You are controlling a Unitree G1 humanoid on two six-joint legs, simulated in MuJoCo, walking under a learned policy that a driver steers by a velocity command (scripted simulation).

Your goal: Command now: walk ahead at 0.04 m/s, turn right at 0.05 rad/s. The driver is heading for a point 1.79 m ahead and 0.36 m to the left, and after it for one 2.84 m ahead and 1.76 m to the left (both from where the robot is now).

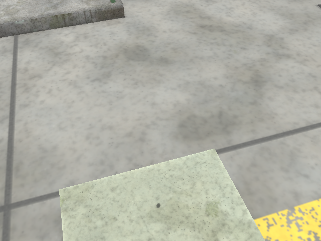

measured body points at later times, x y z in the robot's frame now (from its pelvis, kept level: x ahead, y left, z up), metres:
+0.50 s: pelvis +0.03 -0.02 +0.00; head +0.03 -0.02 +0.45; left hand +0.02 +0.22 -0.15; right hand +0.06 -0.26 -0.15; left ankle +0.05 +0.10 -0.74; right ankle -0.01 -0.10 -0.74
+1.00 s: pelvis +0.19 +0.05 +0.00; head +0.19 +0.07 +0.45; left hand +0.34 +0.25 -0.13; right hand +0.05 -0.14 -0.14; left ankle +0.13 +0.13 -0.74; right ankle +0.19 -0.09 -0.40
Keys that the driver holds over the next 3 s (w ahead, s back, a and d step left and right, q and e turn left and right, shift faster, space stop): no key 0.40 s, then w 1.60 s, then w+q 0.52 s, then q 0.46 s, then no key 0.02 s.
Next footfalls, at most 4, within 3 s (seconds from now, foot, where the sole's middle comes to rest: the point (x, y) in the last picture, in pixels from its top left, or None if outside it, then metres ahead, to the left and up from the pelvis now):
0.78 left None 0.17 0.13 -0.78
1.20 right None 0.46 -0.05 -0.60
1.66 left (134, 193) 0.67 0.13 -0.60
2.18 right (168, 174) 0.76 -0.01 -0.60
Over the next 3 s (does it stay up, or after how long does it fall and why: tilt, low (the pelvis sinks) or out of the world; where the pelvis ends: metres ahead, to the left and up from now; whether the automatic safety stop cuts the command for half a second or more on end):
stays up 1.09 0.06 -0.02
